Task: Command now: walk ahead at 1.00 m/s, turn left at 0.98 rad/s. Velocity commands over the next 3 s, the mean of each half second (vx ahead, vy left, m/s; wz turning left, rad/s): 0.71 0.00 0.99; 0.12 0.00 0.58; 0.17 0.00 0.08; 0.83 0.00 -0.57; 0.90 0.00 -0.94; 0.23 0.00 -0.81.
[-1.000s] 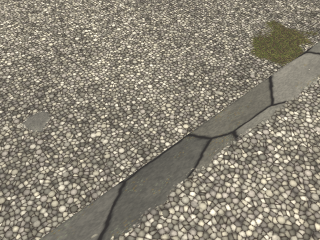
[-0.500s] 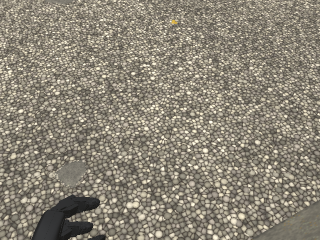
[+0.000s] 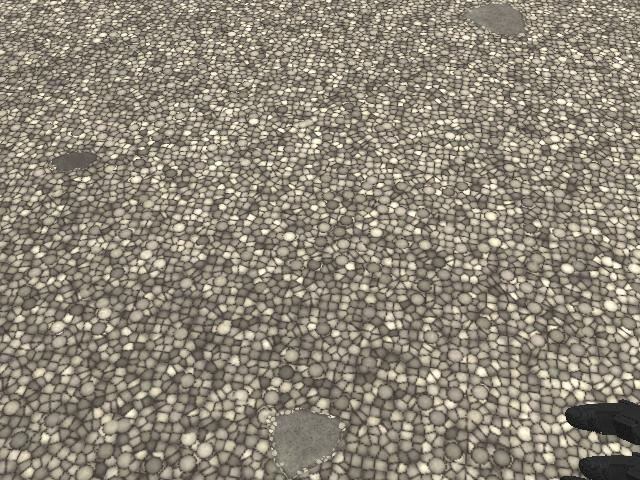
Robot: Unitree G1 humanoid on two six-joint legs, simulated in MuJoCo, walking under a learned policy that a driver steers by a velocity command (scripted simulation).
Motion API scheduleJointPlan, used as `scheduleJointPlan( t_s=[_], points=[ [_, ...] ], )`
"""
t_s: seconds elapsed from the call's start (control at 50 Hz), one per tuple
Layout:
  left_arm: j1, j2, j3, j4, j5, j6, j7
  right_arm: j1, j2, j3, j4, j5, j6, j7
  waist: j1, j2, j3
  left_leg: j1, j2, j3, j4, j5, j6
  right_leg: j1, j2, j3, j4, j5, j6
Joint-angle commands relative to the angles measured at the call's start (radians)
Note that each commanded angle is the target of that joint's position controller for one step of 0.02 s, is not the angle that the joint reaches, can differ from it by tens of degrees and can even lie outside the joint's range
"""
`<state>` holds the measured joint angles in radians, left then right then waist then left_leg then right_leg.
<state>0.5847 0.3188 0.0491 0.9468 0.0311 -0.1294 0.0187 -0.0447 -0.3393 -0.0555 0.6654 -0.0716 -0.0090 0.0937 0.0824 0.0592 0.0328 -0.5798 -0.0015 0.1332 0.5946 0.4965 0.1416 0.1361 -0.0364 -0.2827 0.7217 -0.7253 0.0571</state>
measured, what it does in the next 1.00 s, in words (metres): goes down, turning left: left foot 0.16 m lower, then right foot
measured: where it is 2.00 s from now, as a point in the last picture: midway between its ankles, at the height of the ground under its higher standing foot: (245, 353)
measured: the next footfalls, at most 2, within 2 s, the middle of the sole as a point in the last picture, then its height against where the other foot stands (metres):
left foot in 0.06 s outside the picture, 0.16 m lower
right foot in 0.34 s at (422, 443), level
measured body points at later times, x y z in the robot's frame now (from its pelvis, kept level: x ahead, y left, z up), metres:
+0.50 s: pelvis +0.44 -0.04 -0.09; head +0.47 -0.02 +0.35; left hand +0.44 +0.25 -0.20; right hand +0.71 -0.23 -0.19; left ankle +0.36 +0.03 -0.71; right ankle +0.56 -0.15 -0.82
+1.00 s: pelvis +0.57 +0.03 -0.08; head +0.58 +0.07 +0.36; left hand +0.50 +0.34 -0.19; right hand +0.87 -0.03 -0.17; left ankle +0.56 +0.14 -0.82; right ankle +0.69 -0.07 -0.78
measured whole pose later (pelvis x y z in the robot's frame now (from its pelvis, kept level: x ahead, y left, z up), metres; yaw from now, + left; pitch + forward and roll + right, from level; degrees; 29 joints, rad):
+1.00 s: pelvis +0.57 +0.03 -0.08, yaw +47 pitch +2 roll -1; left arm 0.05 0.28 0.05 0.76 -0.01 0.01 0.02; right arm 0.13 -0.24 -0.05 0.66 -0.02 0.02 -0.02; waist -0.02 -0.02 0.06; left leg -0.39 -0.05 0.00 0.48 -0.12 0.07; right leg -0.45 -0.06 0.01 0.85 -0.41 0.06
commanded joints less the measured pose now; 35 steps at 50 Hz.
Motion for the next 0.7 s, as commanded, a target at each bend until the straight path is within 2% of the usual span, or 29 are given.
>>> scheduleJointPlan(
  t_s=[0.02, 0.04, 0.06, 0.08, 0.1, 0.12, 0.14, 0.16, 0.18, 0.2, 0.22, 0.24, 0.26, 0.28, 0.3, 0.32, 0.34, 0.36, 0.38, 0.4, 0.42, 0.44, 0.48, 0.5, 0.56, 0.6, 0.66, 0.68, 0.7],
  points=[
    [-0.013, 0.119, 0.01, -0.021, 0.016, 0.031, 0.026, 0.206, -0.023, -0.001, 0.089, -0.028, 0.002, -0.045, -0.131, -0.054, 0.035, 0.385, -0.08, 0.075, -0.105, -0.145, 0.03, -0.207, -0.137, 0.024, 0.282, 1.113, -0.064],
    [-0.029, 0.125, 0.015, -0.019, 0.014, 0.055, 0.033, 0.385, -0.068, -0.023, 0.156, -0.027, 0.006, -0.057, -0.21, -0.076, 0.02, 0.58, -0.027, -0.037, -0.168, -0.252, 0.088, -0.368, -0.166, 0.076, 0.628, 1.125, -0.056],
    [-0.16, 0.118, 0.026, -0.029, -0.001, 0.067, 0.02, 0.601, -0.127, -0.054, 0.217, 0.0, -0.001, -0.073, -0.351, 0.018, -0.005, 0.808, 0.03, -0.151, -0.277, -0.123, 0.192, -0.601, -0.029, 0.033, 1.158, 0.605, -0.048],
    [-0.225, 0.052, 0.006, -0.14, 0.013, 0.045, 0.011, 0.674, -0.283, -0.091, 0.258, 0.039, 0.0, -0.075, -0.268, 0.169, -0.036, 1.145, 0.13, -0.22, 0.1, 0.395, 0.161, -1.056, 0.005, 0.125, 1.231, 0.059, -0.054],
    [-0.257, 0.06, -0.015, -0.23, 0.006, 0.028, 0.017, 0.724, -0.314, -0.1, 0.241, 0.064, -0.01, -0.081, -0.289, 0.061, -0.222, 1.379, 0.251, -0.458, 0.101, 0.363, 0.288, -1.271, -0.039, 0.271, 1.182, 0.114, -0.035],
    [-0.275, 0.116, -0.013, -0.237, 0.026, 0.01, 0.011, 0.663, -0.257, -0.087, 0.205, 0.068, -0.015, -0.083, -0.251, -0.137, -0.261, 1.312, 0.25, -0.573, -0.019, -0.081, 0.28, -1.263, -0.083, 0.348, 0.983, 0.238, -0.059],
    [-0.306, 0.125, -0.008, -0.27, 0.008, 0.006, 0.0, 0.504, -0.256, -0.089, 0.172, 0.044, -0.015, -0.114, -0.155, -0.076, -0.151, 1.084, 0.32, -0.782, -0.236, -0.444, 0.326, -1.251, -0.076, 0.405, 0.801, 0.259, -0.023],
    [-0.334, 0.145, 0.008, -0.237, 0.029, 0.027, -0.008, 0.389, -0.186, -0.063, 0.164, 0.041, -0.018, -0.124, -0.079, -0.162, -0.046, 0.826, 0.286, -0.772, -0.323, -0.548, 0.311, -1.129, -0.104, 0.416, 0.695, 0.233, 0.009],
    [-0.319, 0.151, 0.014, -0.248, 0.037, 0.048, -0.01, 0.313, -0.172, -0.051, 0.122, 0.034, -0.039, -0.124, -0.024, -0.1, 0.045, 0.569, 0.353, -0.833, -0.339, -0.446, 0.342, -1.007, -0.143, 0.465, 0.556, 0.201, 0.035],
    [-0.37, 0.163, 0.017, -0.252, 0.03, 0.06, -0.007, 0.279, -0.129, -0.04, 0.119, 0.04, -0.055, -0.114, -0.004, -0.21, 0.146, 0.334, 0.313, -0.784, -0.343, -0.275, 0.325, -0.882, -0.162, 0.449, 0.421, 0.229, 0.063],
    [-0.405, 0.131, 0.01, -0.274, 0.021, 0.061, -0.001, 0.262, -0.14, -0.043, 0.12, 0.05, -0.07, -0.109, 0.005, -0.22, 0.173, 0.181, 0.241, -0.675, -0.338, -0.151, 0.267, -0.726, -0.148, 0.411, 0.254, 0.339, 0.059],
    [-0.382, 0.076, -0.003, -0.262, 0.011, 0.054, -0.005, 0.236, -0.159, -0.054, 0.126, 0.056, -0.076, -0.105, 0.018, -0.193, 0.12, 0.077, 0.107, -0.547, -0.296, -0.162, 0.195, -0.496, -0.093, 0.355, 0.112, 0.479, 0.036],
    [-0.314, 0.046, -0.006, -0.241, -0.006, 0.044, -0.011, 0.24, -0.17, -0.065, 0.136, 0.06, -0.076, -0.098, 0.022, -0.111, 0.062, 0.04, 0.001, -0.459, -0.211, -0.187, 0.14, -0.321, -0.023, 0.305, 0.042, 0.644, 0.009],
    [-0.238, 0.048, 0.0, -0.212, -0.014, 0.039, -0.013, 0.247, -0.167, -0.071, 0.143, 0.067, -0.072, -0.09, 0.037, -0.112, 0.002, 0.028, -0.067, -0.411, -0.114, -0.185, 0.095, -0.186, 0.035, 0.264, -0.015, 0.753, -0.007],
    [-0.122, 0.058, 0.01, -0.173, -0.006, 0.038, -0.011, 0.246, -0.165, -0.073, 0.14, 0.082, -0.069, -0.084, 0.09, -0.149, -0.092, 0.033, -0.131, -0.38, 0.063, -0.141, 0.039, -0.021, 0.08, 0.242, -0.088, 0.844, -0.018],
    [-0.09, 0.072, 0.044, -0.186, -0.048, 0.012, 0.008, 0.243, -0.048, -0.038, 0.107, 0.158, -0.076, -0.099, 0.129, -0.221, -0.186, -0.012, -0.158, -0.437, 0.276, -0.324, -0.036, 0.163, 0.048, 0.346, -0.128, 0.955, 0.003],
    [0.008, 0.089, 0.036, -0.173, -0.052, 0.013, 0.014, 0.257, 0.054, 0.002, 0.11, 0.124, -0.063, -0.105, 0.147, -0.302, -0.303, -0.024, -0.207, -0.356, 0.56, -1.022, -0.086, 0.268, -0.164, 0.497, -0.087, 1.182, -0.044],
    [-0.019, 0.134, 0.032, -0.219, -0.002, 0.018, 0.009, 0.4, 0.036, 0.0, 0.075, 0.129, -0.057, -0.11, 0.055, -0.5, -0.425, -0.066, -0.242, -0.31, 0.864, -1.226, -0.137, 0.283, -0.416, 0.914, -0.183, 1.424, -0.194],
    [-0.144, 0.162, 0.044, -0.25, -0.001, 0.025, 0.007, 0.453, 0.0, -0.008, 0.051, 0.145, -0.037, -0.113, -0.013, -0.455, -0.4, -0.157, -0.147, -0.322, 0.991, -1.145, -0.173, 0.221, -0.474, 1.098, -0.25, 1.139, -0.267],
    [-0.248, 0.102, 0.041, -0.271, -0.018, 0.037, 0.014, 0.391, -0.023, -0.015, 0.042, 0.14, -0.011, -0.12, -0.019, -0.316, -0.236, -0.204, -0.07, -0.258, 0.968, -1.065, -0.185, 0.068, -0.417, 0.928, -0.271, 0.962, -0.229],
    [-0.336, 0.067, 0.033, -0.276, -0.021, 0.05, 0.015, 0.366, -0.023, -0.022, 0.036, 0.133, 0.012, -0.123, -0.049, -0.218, -0.12, -0.193, -0.016, -0.216, 0.947, -1.003, -0.182, -0.092, -0.372, 0.761, -0.294, 0.884, -0.199],
    [-0.397, 0.044, 0.024, -0.279, -0.022, 0.054, 0.015, 0.351, -0.028, -0.033, 0.028, 0.129, 0.031, -0.126, -0.073, -0.182, -0.043, -0.165, 0.026, -0.204, 0.92, -0.987, -0.179, -0.228, -0.335, 0.64, -0.331, 0.872, -0.195],
    [-0.475, 0.044, 0.031, -0.267, -0.025, 0.049, 0.018, 0.318, 0.001, -0.035, -0.015, 0.122, 0.055, -0.121, -0.107, -0.202, 0.03, -0.071, 0.09, -0.186, 0.739, -0.95, -0.169, -0.402, -0.292, 0.451, -0.417, 0.844, -0.174],
    [-0.507, 0.055, 0.038, -0.265, -0.027, 0.047, 0.02, 0.279, 0.01, -0.034, -0.041, 0.115, 0.059, -0.121, -0.106, -0.199, 0.041, -0.052, 0.098, -0.172, 0.635, -0.916, -0.171, -0.428, -0.271, 0.373, -0.44, 0.888, -0.18],
    [-0.553, 0.104, 0.065, -0.279, -0.033, 0.048, 0.031, 0.25, 0.006, -0.04, -0.071, 0.104, 0.057, -0.095, -0.108, -0.15, -0.065, 0.047, 0.115, -0.144, 0.366, -0.687, -0.163, -0.363, -0.273, 0.235, -0.424, 0.967, -0.204],
    [-0.582, 0.113, 0.072, -0.284, -0.053, 0.055, 0.025, 0.24, -0.011, -0.051, -0.064, 0.101, 0.064, -0.075, -0.108, -0.134, -0.101, 0.137, 0.087, -0.097, 0.232, -0.589, -0.145, -0.333, -0.253, 0.151, -0.394, 0.952, -0.188],
    [-0.547, 0.126, 0.081, -0.264, -0.081, 0.065, 0.007, 0.189, -0.039, -0.067, -0.089, 0.092, 0.074, -0.057, -0.097, -0.131, -0.087, 0.192, 0.043, -0.059, 0.113, -0.636, -0.108, -0.283, -0.272, 0.137, -0.323, 1.003, -0.179],
    [-0.552, 0.131, 0.084, -0.264, -0.089, 0.068, 0.003, 0.205, -0.05, -0.076, -0.087, 0.089, 0.072, -0.055, -0.114, -0.125, -0.089, 0.229, 0.017, -0.04, 0.054, -0.642, -0.088, -0.269, -0.267, 0.127, -0.262, 1.058, -0.167],
    [-0.558, 0.123, 0.083, -0.261, -0.097, 0.071, -0.001, 0.268, -0.068, -0.089, -0.068, 0.085, 0.064, -0.059, -0.156, -0.1, -0.109, 0.33, -0.022, -0.02, -0.037, -0.588, -0.059, -0.286, -0.24, 0.099, -0.143, 1.092, -0.142]
  ],
)
Over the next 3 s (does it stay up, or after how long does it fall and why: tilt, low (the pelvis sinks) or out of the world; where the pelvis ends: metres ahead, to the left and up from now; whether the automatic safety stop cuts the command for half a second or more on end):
stays up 1.43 0.53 -0.09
